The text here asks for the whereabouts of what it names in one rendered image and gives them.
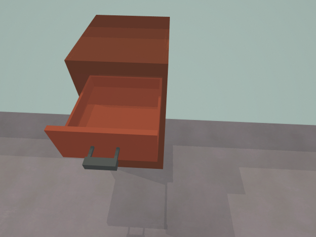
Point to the drawer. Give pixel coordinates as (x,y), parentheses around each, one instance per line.
(112,112)

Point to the handle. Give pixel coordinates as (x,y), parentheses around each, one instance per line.
(90,162)

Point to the cabinet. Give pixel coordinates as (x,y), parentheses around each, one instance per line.
(124,46)

